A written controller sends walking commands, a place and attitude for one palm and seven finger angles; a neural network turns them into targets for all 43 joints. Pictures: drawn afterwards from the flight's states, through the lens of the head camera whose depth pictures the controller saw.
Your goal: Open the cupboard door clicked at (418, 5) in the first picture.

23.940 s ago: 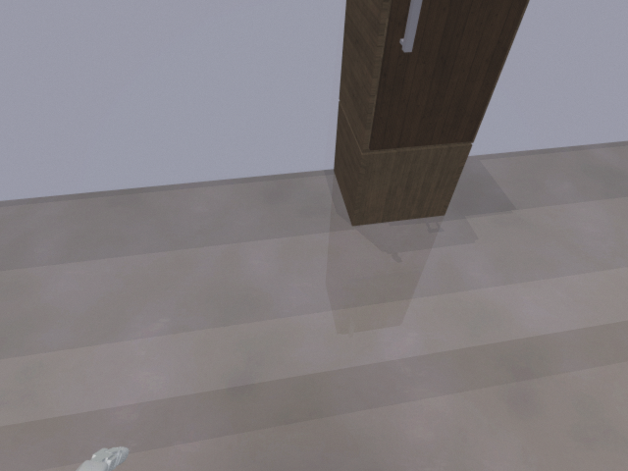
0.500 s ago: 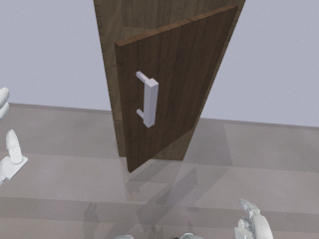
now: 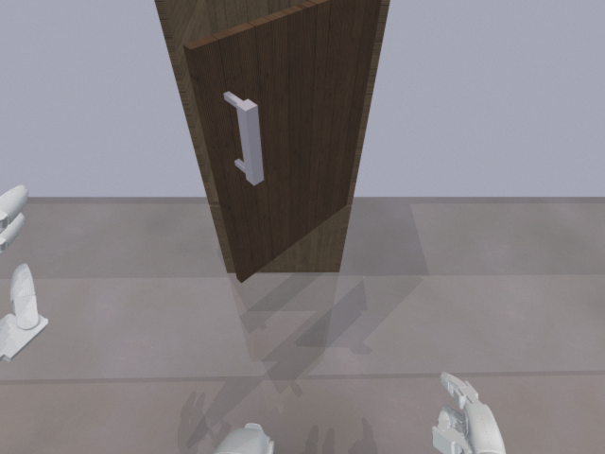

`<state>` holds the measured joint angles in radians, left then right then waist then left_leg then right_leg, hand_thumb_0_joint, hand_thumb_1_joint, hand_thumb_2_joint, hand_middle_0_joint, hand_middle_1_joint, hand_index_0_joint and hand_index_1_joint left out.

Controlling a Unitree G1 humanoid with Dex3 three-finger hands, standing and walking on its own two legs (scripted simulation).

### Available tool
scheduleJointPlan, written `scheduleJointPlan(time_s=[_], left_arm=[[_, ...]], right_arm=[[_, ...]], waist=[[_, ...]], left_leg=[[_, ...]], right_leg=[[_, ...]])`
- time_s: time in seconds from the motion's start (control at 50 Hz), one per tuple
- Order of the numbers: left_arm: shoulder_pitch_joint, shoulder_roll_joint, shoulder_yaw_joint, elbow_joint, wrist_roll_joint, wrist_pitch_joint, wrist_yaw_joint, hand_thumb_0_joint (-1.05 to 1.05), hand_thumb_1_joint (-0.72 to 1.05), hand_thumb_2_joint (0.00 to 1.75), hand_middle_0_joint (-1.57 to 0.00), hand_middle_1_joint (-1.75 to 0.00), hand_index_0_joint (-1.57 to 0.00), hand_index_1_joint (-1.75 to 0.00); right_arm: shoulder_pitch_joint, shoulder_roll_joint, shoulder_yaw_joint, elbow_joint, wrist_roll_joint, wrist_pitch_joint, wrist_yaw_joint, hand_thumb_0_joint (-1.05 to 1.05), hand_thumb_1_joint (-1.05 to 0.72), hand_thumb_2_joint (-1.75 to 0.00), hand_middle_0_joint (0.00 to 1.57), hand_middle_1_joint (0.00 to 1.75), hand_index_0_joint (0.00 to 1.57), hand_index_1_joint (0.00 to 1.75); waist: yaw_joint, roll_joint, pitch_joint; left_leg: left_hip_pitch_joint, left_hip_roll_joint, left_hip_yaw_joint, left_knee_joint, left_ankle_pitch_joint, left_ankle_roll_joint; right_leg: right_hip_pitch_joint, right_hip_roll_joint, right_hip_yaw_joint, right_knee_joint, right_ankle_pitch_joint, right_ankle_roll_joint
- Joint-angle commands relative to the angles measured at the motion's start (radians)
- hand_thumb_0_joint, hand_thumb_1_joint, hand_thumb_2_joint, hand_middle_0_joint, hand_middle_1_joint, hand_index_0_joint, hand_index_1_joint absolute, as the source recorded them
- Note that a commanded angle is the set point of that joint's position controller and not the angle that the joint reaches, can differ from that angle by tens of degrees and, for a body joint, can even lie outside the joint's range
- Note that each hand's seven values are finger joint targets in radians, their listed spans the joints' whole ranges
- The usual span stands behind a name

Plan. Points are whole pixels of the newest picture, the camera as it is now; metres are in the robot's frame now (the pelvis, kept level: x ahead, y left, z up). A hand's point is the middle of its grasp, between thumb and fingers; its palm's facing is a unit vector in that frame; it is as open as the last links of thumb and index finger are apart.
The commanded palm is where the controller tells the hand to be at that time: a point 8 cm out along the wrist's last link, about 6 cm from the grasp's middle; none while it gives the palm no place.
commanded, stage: stop stepping back and stand still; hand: left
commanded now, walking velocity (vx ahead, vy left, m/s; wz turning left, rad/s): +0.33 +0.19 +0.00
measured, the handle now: (243, 139) +0.55 +0.15 +0.10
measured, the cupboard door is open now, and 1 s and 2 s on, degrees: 42 42 42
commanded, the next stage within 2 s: let the arm hang, fingers relaxed in 1.28 s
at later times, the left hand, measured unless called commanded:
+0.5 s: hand out of the picture +0.09 +0.30 +0.17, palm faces +0.51 -0.73 -0.45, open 7.4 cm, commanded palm +0.03 +0.32 +0.18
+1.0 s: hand out of the picture +0.10 +0.30 +0.17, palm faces +0.43 -0.73 -0.52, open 7.4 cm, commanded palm +0.04 +0.33 +0.18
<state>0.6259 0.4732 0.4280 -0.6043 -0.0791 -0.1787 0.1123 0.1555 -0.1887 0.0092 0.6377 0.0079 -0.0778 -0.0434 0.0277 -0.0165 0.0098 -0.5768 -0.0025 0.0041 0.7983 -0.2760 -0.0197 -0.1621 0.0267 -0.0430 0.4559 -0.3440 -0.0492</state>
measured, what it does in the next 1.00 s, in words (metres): steps on the spot: left foot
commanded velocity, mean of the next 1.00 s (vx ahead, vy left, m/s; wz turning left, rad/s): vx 0.13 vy -0.02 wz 0.00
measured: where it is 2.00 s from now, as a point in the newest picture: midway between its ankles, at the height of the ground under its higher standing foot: outside the picture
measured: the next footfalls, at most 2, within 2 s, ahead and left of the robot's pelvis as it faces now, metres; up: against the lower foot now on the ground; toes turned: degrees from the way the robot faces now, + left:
left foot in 0.18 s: -0.04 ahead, +0.13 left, +0.00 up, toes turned +4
right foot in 1.02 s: -0.04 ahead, -0.09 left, +0.00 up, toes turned -1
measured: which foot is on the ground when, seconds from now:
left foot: up 0.00-0.16, down 0.18-1.00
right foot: down 0.00-0.66, up 0.68-1.00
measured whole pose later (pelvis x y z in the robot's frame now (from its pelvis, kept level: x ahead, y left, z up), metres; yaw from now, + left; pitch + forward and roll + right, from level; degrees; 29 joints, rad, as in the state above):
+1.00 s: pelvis -0.09 +0.02 +0.01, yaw +3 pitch +0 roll -1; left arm 0.59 0.45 0.44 -0.52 -0.02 -0.21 0.15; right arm 0.26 -0.15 0.03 0.63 -0.02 -0.15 -0.05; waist 0.00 -0.02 0.03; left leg -0.25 0.04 0.05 0.44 -0.20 0.01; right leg -0.26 -0.01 -0.08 0.55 -0.34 0.02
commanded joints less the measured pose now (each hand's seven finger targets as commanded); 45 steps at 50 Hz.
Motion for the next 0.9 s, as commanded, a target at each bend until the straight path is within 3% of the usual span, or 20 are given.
scheduleJointPlan(time_s=[0.0,0.12,0.18,0.22,0.28,0.34,0.38,0.42,0.46,0.5,0.54,0.56,0.6,0.62,0.64,0.66,0.68,0.72,0.8,0.88], left_arm=[[-0.015,0.14,0.161,-0.057,0.015,-0.039,0.045,0.0,0.9,0.9,-0.2,-0.3,-0.2,-0.3],[-0.13,0.096,0.083,0.01,0.036,-0.049,0.06,0.0,0.9,0.9,-0.2,-0.3,-0.2,-0.3],[-0.116,0.118,0.083,-0.11,0.041,-0.072,0.062,0.0,0.9,0.9,-0.2,-0.3,-0.2,-0.3],[-0.071,0.15,0.118,-0.143,0.05,-0.077,0.068,0.0,0.9,0.9,-0.2,-0.3,-0.2,-0.3],[-0.077,0.138,0.118,-0.155,0.037,-0.086,0.063,0.0,0.9,0.9,-0.2,-0.3,-0.2,-0.3],[-0.111,0.134,0.133,-0.095,0.04,-0.086,0.067,0.0,0.9,0.9,-0.2,-0.3,-0.2,-0.3],[-0.132,0.105,0.12,-0.035,0.048,-0.081,0.068,0.0,0.9,0.9,-0.2,-0.3,-0.2,-0.3],[-0.149,0.084,0.1,0.002,0.05,-0.077,0.064,0.0,0.9,0.9,-0.2,-0.3,-0.2,-0.3],[-0.169,0.093,0.088,0.002,0.05,-0.08,0.057,0.0,0.9,0.9,-0.2,-0.3,-0.2,-0.3],[-0.181,0.096,0.079,-0.012,0.044,-0.084,0.051,0.0,0.9,0.9,-0.2,-0.3,-0.2,-0.3],[-0.226,0.1,0.078,-0.042,0.04,-0.089,0.055,0.0,0.9,0.9,-0.2,-0.3,-0.2,-0.3],[-0.231,0.093,0.071,-0.049,0.042,-0.086,0.056,0.0,0.9,0.9,-0.2,-0.3,-0.2,-0.3],[-0.262,0.069,0.039,-0.043,0.055,-0.08,0.053,0.0,0.9,0.9,-0.2,-0.3,-0.2,-0.3],[-0.286,0.068,0.033,-0.071,0.053,-0.083,0.05,0.0,0.9,0.9,-0.2,-0.3,-0.2,-0.3],[-0.341,0.084,0.04,-0.166,0.058,-0.1,0.057,0.0,0.9,0.9,-0.2,-0.3,-0.2,-0.3],[-0.364,0.123,0.074,-0.194,0.078,-0.115,0.073,0.0,0.9,0.9,-0.2,-0.3,-0.2,-0.3],[-0.358,0.161,0.111,-0.182,0.084,-0.124,0.073,0.0,0.9,0.9,-0.2,-0.3,-0.2,-0.3],[-0.236,0.141,0.112,-0.138,0.076,-0.098,0.067,0.0,0.9,0.9,-0.2,-0.3,-0.2,-0.3],[-0.082,0.093,0.099,-0.147,0.064,-0.083,0.059,0.0,0.9,0.9,-0.2,-0.3,-0.2,-0.3],[-0.048,0.087,0.096,-0.11,0.056,-0.077,0.055,0.0,0.9,0.9,-0.2,-0.3,-0.2,-0.3]], right_arm=[[-0.09,-0.097,-0.024,-0.173,0.012,-0.049,-0.039,0.0,-0.9,-0.9,0.2,0.3,0.2,0.3],[-0.016,-0.15,-0.049,-0.153,0.002,-0.073,-0.048,0.0,-0.9,-0.9,0.2,0.3,0.2,0.3],[-0.013,-0.179,-0.064,-0.183,0.005,-0.078,-0.041,0.0,-0.9,-0.9,0.2,0.3,0.2,0.3],[0.004,-0.17,-0.061,-0.186,-0.003,-0.076,-0.035,0.0,-0.9,-0.9,0.2,0.3,0.2,0.3],[-0.028,-0.167,-0.052,-0.184,-0.008,-0.075,-0.032,0.0,-0.9,-0.9,0.2,0.3,0.2,0.3],[-0.04,-0.165,-0.056,-0.182,-0.013,-0.077,-0.046,0.0,-0.9,-0.9,0.2,0.3,0.2,0.3],[-0.036,-0.156,-0.053,-0.178,-0.016,-0.071,-0.056,0.0,-0.9,-0.9,0.2,0.3,0.2,0.3],[-0.027,-0.154,-0.055,-0.176,-0.016,-0.067,-0.06,0.0,-0.9,-0.9,0.2,0.3,0.2,0.3],[-0.022,-0.146,-0.058,-0.171,-0.018,-0.067,-0.059,0.0,-0.9,-0.9,0.2,0.3,0.2,0.3],[-0.003,-0.14,-0.066,-0.156,-0.013,-0.062,-0.051,0.0,-0.9,-0.9,0.2,0.3,0.2,0.3],[-0.021,-0.146,-0.063,-0.151,-0.01,-0.079,-0.046,0.0,-0.9,-0.9,0.2,0.3,0.2,0.3],[-0.019,-0.138,-0.053,-0.148,-0.015,-0.085,-0.043,0.0,-0.9,-0.9,0.2,0.3,0.2,0.3],[0.0,-0.123,-0.037,-0.13,-0.023,-0.077,-0.048,0.0,-0.9,-0.9,0.2,0.3,0.2,0.3],[-0.009,-0.146,-0.039,-0.132,-0.021,-0.082,-0.058,0.0,-0.9,-0.9,0.2,0.3,0.2,0.3],[-0.018,-0.177,-0.048,-0.153,-0.017,-0.095,-0.062,0.0,-0.9,-0.9,0.2,0.3,0.2,0.3],[-0.022,-0.139,-0.033,-0.158,-0.027,-0.112,-0.057,0.0,-0.9,-0.9,0.2,0.3,0.2,0.3],[-0.025,-0.12,-0.035,-0.143,-0.029,-0.125,-0.051,0.0,-0.9,-0.9,0.2,0.3,0.2,0.3],[-0.004,-0.122,-0.045,-0.127,-0.018,-0.131,-0.032,0.0,-0.9,-0.9,0.2,0.3,0.2,0.3],[-0.002,-0.123,-0.042,-0.121,-0.019,-0.139,-0.018,0.0,-0.9,-0.9,0.2,0.3,0.2,0.3],[0.014,-0.137,-0.051,-0.135,-0.026,-0.132,-0.025,0.0,-0.9,-0.9,0.2,0.3,0.2,0.3]], waist=[[-0.038,-0.095,-0.122],[-0.03,-0.119,-0.111],[-0.02,0.033,-0.175],[-0.032,0.086,-0.203],[-0.028,0.108,-0.104],[-0.036,0.11,0.031],[-0.04,0.152,0.066],[-0.04,0.15,0.064],[-0.037,0.03,0.02],[-0.035,-0.158,-0.033],[-0.028,-0.163,-0.039],[-0.03,-0.127,-0.023],[-0.065,-0.019,0.021],[-0.071,0.146,0.057],[-0.067,0.434,0.051],[-0.065,0.404,0.079],[-0.051,0.249,0.058],[-0.044,0.121,0.013],[-0.035,0.224,-0.034],[-0.039,0.258,-0.053]], left_leg=[[0.063,0.016,0.036,0.052,-0.018,0.003],[0.297,0.008,0.06,-0.363,0.071,0.061],[0.434,0.099,-0.017,-0.388,0.419,0.095],[0.452,0.097,-0.015,-0.319,0.543,0.091],[0.297,0.115,-0.091,-0.408,0.144,0.09],[0.174,0.118,-0.128,-0.488,-0.314,0.096],[0.115,0.116,-0.143,-0.511,-0.437,0.084],[0.102,0.106,-0.137,-0.471,-0.428,0.079],[0.12,0.072,-0.094,-0.319,-0.307,0.073],[0.143,0.0,0.031,0.013,-0.109,0.048],[0.114,0.016,0.014,0.138,-0.125,0.044],[0.14,0.055,-0.022,0.052,-0.158,0.055],[0.425,0.062,-0.011,-0.23,-0.144,0.062],[0.453,0.098,-0.134,-0.422,-0.28,0.076],[0.47,0.296,-0.5,-0.644,-0.493,0.101],[0.363,0.377,-0.627,-0.712,-0.509,0.177],[0.335,0.365,-0.546,-0.683,-0.446,0.216],[0.333,0.317,-0.425,-0.627,-0.27,0.214],[0.347,0.243,-0.193,-0.582,0.078,0.148],[0.339,0.221,-0.113,-0.569,0.144,0.114]], right_leg=[[0.053,-0.279,0.127,-0.058,0.787,-0.047],[0.069,-0.266,0.154,-0.038,0.621,0.022],[0.057,-0.153,0.092,0.059,0.572,0.09],[0.049,-0.118,0.066,0.075,0.567,0.066],[0.014,-0.08,0.051,0.028,0.118,0.037],[-0.071,-0.072,0.09,-0.034,-0.18,0.01],[-0.086,-0.047,0.09,-0.02,-0.275,-0.011],[-0.081,-0.042,0.1,-0.013,-0.276,-0.029],[-0.072,-0.095,0.195,-0.056,-0.295,-0.063],[-0.085,-0.26,0.418,-0.202,-0.374,-0.141],[-0.071,-0.33,0.469,-0.22,-0.231,-0.182],[-0.099,-0.333,0.42,-0.183,-0.186,-0.171],[-0.389,-0.217,0.21,-0.064,-0.383,-0.071],[-0.439,-0.095,0.11,0.152,-0.338,-0.028],[-0.511,0.007,-0.014,0.463,-0.256,0.033],[-0.497,-0.005,0.07,0.647,-0.196,0.031],[-0.46,-0.047,0.094,0.692,-0.136,0.035],[-0.401,-0.07,0.081,0.652,-0.065,0.051],[-0.259,-0.056,-0.01,0.415,0.004,0.068],[-0.129,-0.006,-0.067,0.242,-0.047,0.071]])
